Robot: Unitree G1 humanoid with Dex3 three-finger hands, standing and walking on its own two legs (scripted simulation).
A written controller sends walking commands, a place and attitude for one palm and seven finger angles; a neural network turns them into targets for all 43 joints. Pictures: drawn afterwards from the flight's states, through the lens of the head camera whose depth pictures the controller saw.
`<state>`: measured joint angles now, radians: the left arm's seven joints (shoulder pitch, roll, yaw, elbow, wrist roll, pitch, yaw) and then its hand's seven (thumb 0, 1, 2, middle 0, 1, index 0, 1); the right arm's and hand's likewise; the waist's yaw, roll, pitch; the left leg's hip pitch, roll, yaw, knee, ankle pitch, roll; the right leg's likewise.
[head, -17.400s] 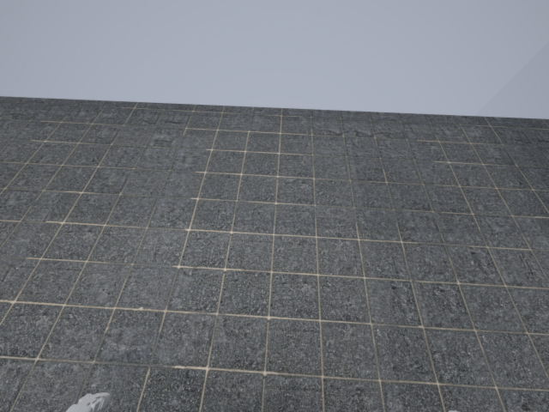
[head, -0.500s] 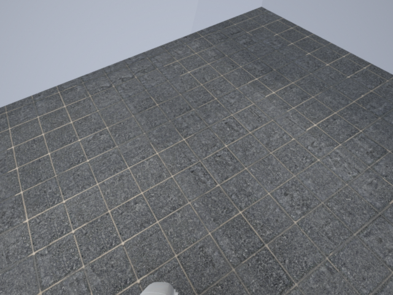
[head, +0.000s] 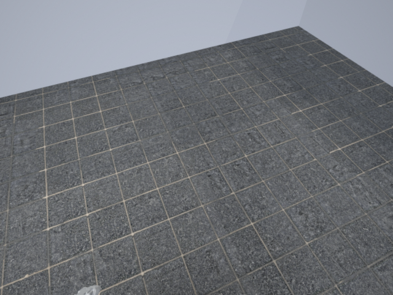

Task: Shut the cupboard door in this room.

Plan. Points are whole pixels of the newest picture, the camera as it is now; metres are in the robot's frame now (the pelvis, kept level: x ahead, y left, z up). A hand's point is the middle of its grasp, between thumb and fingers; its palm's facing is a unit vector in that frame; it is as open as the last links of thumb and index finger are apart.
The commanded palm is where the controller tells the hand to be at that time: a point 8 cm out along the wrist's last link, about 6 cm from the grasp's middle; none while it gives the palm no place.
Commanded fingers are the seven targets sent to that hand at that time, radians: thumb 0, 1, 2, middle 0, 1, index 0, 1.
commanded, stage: turn or walk to find it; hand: left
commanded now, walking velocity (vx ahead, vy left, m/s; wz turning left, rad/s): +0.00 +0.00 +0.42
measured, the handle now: out of the picture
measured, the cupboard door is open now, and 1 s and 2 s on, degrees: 80 80 80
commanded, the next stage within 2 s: stand and wait in 1.24 s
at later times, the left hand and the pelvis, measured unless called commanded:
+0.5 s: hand out of the picture -0.05 +0.17 -0.16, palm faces +0.29 -0.92 -0.26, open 7.3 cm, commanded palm none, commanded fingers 0.00 0.90 0.90 -0.20 -0.30 -0.20 -0.30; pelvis -0.03 -0.03 +0.00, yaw +15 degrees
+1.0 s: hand out of the picture -0.08 +0.22 -0.16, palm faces +0.43 -0.86 -0.26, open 7.4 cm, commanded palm none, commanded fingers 0.00 0.90 0.90 -0.20 -0.30 -0.20 -0.30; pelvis -0.07 -0.01 +0.01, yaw +25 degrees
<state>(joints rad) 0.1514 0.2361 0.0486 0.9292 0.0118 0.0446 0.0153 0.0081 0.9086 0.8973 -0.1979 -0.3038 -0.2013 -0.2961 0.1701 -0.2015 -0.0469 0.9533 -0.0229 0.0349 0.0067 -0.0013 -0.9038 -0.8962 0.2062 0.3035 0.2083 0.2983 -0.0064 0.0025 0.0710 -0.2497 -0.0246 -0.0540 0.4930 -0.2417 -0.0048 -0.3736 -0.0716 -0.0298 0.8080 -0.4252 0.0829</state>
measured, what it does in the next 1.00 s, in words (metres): steps on the spot, turning left: right foot, then left foot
